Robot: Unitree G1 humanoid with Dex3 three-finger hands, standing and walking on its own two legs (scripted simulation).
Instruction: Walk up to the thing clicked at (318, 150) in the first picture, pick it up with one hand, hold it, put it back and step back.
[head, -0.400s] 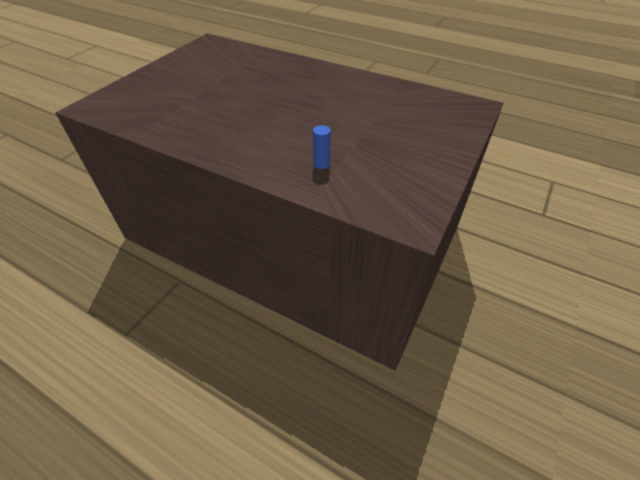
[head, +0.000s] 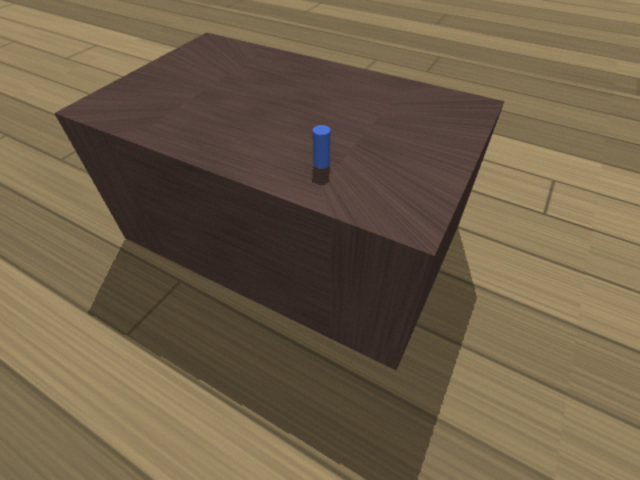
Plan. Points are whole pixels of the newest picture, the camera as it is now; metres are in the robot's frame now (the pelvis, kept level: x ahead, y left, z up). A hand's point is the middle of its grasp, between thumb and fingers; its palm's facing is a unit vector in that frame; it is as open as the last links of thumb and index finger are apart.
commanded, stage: stand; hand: left
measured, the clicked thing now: (321, 147) +0.93 +0.00 -0.13
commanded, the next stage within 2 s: walk up in 0.72 s
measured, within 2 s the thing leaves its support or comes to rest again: neither
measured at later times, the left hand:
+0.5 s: hand out of the picture +0.08 +0.25 -0.16, palm faces -0.03 -0.94 -0.33, open 7.4 cm
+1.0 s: hand out of the picture +0.08 +0.33 -0.17, palm faces -0.13 -0.92 -0.37, open 7.4 cm
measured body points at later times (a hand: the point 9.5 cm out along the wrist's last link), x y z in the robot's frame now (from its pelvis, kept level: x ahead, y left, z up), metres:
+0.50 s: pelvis +0.01 +0.00 +0.00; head +0.02 +0.00 +0.45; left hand +0.09 +0.30 -0.13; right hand +0.08 -0.30 -0.13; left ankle +0.00 +0.13 -0.75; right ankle +0.00 -0.12 -0.75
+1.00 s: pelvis +0.05 +0.06 -0.02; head +0.08 +0.06 +0.43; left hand +0.09 +0.38 -0.14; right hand +0.12 -0.29 -0.12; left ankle +0.12 +0.18 -0.75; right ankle +0.00 -0.12 -0.75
